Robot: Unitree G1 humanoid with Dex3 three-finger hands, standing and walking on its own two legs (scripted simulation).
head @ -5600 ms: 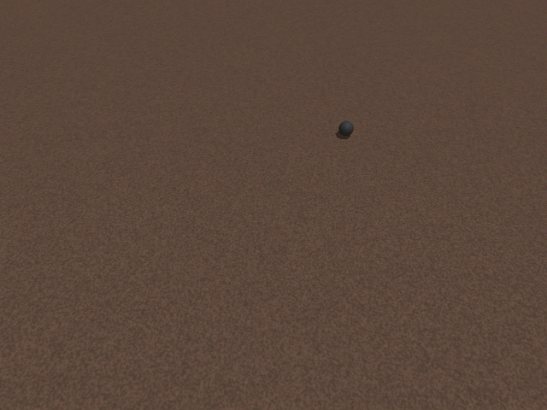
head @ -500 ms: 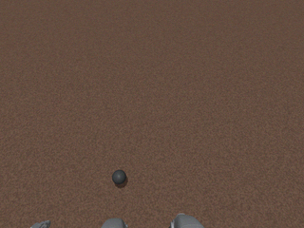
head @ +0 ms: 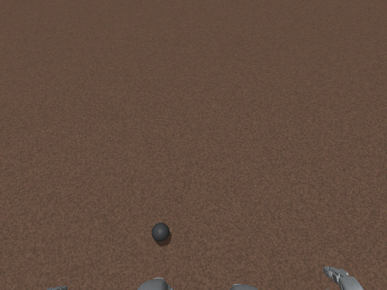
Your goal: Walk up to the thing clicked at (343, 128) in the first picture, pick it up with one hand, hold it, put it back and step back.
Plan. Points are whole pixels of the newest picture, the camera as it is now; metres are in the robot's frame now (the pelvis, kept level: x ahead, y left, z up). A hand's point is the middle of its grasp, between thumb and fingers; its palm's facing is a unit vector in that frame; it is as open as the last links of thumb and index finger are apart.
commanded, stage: walk up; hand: left
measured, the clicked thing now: (160, 232) +0.43 +0.18 -0.71
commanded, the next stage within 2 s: none
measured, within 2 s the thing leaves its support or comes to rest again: neither
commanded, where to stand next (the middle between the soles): +0.05 -0.01 m, yaw +1 degrees
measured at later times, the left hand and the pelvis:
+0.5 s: hand out of the picture +0.10 +0.26 -0.13, palm faces -0.02 -0.94 -0.33, open 7.4 cm; pelvis +0.00 +0.01 +0.02, yaw +1 degrees
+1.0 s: hand out of the picture +0.09 +0.28 -0.14, palm faces +0.01 -0.93 -0.38, open 7.4 cm; pelvis -0.01 +0.00 +0.01, yaw +1 degrees
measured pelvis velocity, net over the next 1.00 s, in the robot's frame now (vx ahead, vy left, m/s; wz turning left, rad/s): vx -0.01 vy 0.00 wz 0.02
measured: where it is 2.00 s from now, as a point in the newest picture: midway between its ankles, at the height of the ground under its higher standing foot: outside the picture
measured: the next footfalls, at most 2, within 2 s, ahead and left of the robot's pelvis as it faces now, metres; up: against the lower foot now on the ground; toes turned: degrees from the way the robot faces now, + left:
left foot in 1.32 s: +0.00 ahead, +0.12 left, +0.00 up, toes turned +5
right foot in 1.62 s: +0.17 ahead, -0.13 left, +0.00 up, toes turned +1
